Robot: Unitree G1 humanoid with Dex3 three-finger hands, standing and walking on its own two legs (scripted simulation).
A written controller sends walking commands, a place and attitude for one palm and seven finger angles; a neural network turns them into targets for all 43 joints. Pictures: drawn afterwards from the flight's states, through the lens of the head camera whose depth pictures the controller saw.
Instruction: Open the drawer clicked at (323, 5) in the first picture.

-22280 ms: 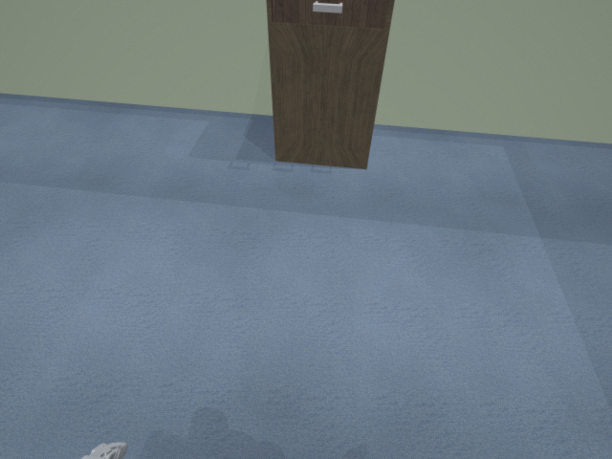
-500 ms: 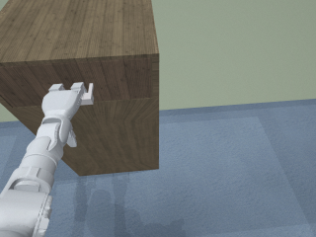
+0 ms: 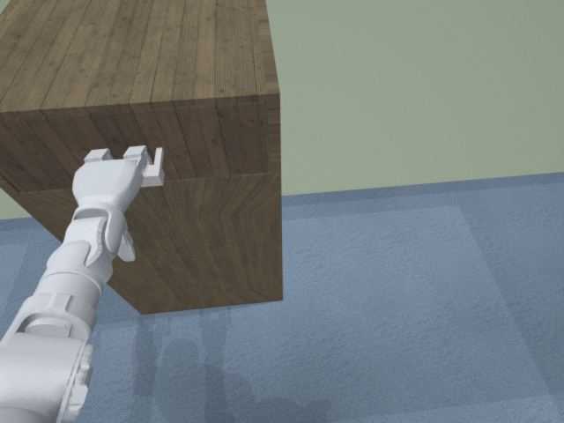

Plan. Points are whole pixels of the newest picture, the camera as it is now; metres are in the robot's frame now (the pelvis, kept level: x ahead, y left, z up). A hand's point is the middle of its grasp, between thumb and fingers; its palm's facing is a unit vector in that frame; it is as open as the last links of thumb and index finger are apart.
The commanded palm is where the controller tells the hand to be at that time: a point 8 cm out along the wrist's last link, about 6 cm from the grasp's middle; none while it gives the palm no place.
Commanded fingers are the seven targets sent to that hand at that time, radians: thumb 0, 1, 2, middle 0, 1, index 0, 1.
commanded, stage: close the thumb around the handle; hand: left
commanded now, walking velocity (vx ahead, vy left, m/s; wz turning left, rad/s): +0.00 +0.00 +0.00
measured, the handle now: (127, 166) +0.50 +0.25 +0.05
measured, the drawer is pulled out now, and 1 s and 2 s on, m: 0.00 0.01 0.15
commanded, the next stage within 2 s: pull the drawer open in 0.68 s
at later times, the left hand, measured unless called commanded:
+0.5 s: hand (124, 202) +0.44 +0.25 +0.03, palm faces -0.05 -0.02 -1.00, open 7.1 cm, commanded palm +0.42 +0.25 +0.09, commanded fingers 0.00 0.90 0.90 -0.40 -1.35 -0.40 -1.35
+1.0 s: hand (124, 208) +0.43 +0.25 +0.03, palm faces -0.04 -0.04 -1.00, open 5.9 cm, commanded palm +0.38 +0.25 +0.09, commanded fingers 0.00 0.90 0.90 -0.40 -1.35 -0.40 -1.35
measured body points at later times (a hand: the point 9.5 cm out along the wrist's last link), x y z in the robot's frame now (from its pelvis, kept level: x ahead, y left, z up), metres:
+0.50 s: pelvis +0.01 +0.00 +0.00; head +0.08 -0.01 +0.44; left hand +0.44 +0.25 +0.09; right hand +0.06 -0.27 -0.13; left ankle -0.02 +0.10 -0.71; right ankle -0.02 -0.12 -0.71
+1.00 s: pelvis +0.02 +0.00 +0.00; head +0.08 -0.01 +0.45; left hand +0.43 +0.25 +0.08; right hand +0.08 -0.27 -0.13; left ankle -0.02 +0.10 -0.71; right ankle -0.02 -0.12 -0.71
